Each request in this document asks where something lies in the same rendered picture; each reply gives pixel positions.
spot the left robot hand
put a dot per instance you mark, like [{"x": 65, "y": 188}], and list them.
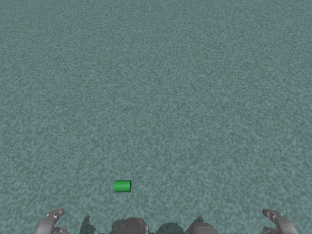
[{"x": 47, "y": 225}]

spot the right robot hand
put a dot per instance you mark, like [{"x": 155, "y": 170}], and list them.
[{"x": 283, "y": 224}]

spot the can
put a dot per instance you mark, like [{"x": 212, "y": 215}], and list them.
[{"x": 122, "y": 185}]

